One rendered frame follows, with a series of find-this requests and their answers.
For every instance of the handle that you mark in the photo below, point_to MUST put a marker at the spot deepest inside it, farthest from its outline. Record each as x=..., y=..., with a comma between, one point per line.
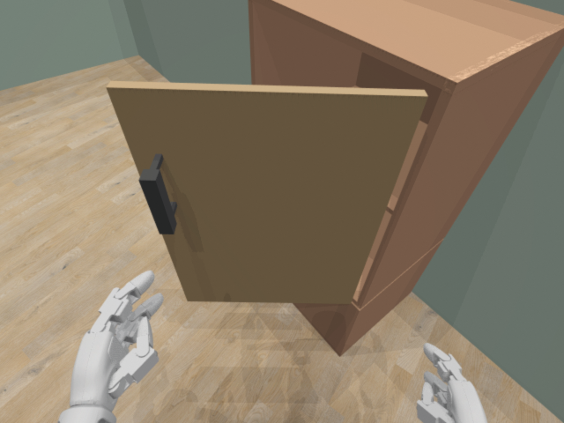
x=162, y=209

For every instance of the cupboard door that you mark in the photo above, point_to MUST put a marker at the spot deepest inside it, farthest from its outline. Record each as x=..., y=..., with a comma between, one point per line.
x=280, y=189

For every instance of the robot left forearm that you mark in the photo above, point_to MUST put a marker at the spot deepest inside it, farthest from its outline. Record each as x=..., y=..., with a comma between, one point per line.
x=87, y=413

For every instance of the right robot hand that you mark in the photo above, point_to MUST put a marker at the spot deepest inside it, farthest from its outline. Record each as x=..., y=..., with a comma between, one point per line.
x=456, y=403

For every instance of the left robot hand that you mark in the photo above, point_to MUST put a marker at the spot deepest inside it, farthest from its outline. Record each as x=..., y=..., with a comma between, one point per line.
x=104, y=348

